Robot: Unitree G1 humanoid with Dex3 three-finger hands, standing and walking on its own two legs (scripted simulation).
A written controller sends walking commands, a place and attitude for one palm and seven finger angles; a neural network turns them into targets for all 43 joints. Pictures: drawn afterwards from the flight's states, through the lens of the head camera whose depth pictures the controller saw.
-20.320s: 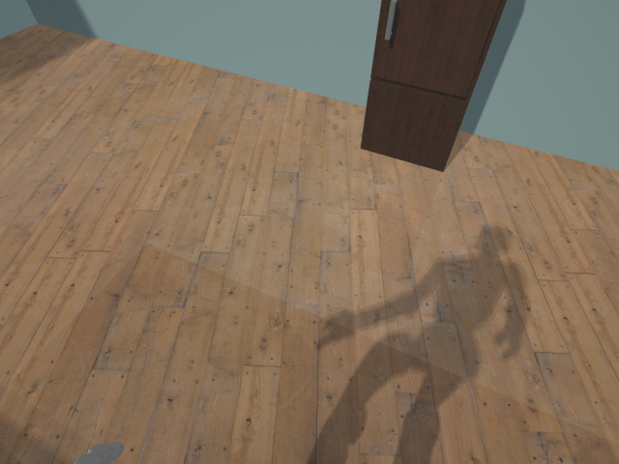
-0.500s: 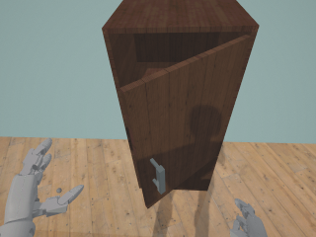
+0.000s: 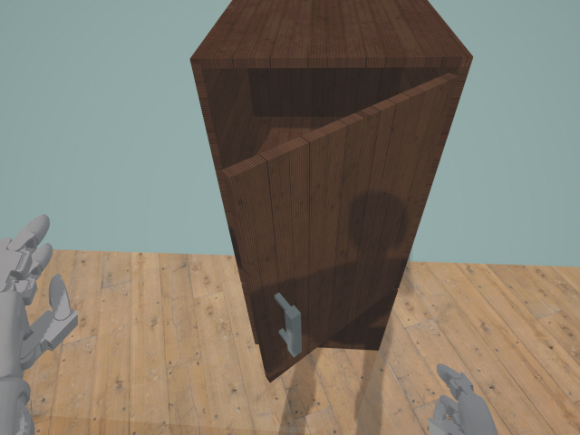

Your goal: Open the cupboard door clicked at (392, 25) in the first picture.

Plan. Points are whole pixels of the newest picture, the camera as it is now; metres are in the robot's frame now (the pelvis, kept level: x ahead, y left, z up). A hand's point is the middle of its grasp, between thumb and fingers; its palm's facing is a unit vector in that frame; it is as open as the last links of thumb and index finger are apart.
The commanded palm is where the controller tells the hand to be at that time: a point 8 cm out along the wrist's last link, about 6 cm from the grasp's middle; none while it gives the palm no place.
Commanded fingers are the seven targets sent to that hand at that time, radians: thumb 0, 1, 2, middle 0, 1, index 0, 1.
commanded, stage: draw the hand back to the body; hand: left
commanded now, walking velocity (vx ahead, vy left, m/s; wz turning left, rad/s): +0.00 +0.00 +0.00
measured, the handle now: (287, 325) +0.33 +0.06 -0.09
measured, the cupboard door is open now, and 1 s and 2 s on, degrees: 40 40 40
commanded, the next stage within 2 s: step back with the hand held close in 0.12 s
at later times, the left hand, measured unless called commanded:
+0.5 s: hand (74, 315) +0.19 +0.26 +0.15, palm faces +0.36 -0.79 -0.49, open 7.4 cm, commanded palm +0.13 +0.30 +0.17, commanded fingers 0.00 0.90 0.90 -0.20 -0.30 -0.20 -0.30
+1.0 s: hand out of the picture +0.10 +0.29 +0.15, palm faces +0.45 -0.75 -0.49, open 7.4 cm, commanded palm +0.03 +0.33 +0.17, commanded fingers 0.00 0.90 0.90 -0.20 -0.30 -0.20 -0.30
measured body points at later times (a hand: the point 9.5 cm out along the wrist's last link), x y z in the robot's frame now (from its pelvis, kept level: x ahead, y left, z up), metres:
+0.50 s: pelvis -0.02 +0.00 +0.00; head +0.00 -0.01 +0.45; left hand +0.16 +0.30 +0.18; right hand +0.17 -0.24 -0.08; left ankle +0.00 +0.11 -0.74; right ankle -0.03 -0.12 -0.74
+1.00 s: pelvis -0.10 +0.02 -0.01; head -0.07 +0.03 +0.44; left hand +0.07 +0.33 +0.18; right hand +0.08 -0.21 -0.09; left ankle +0.00 +0.11 -0.74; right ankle -0.03 -0.11 -0.74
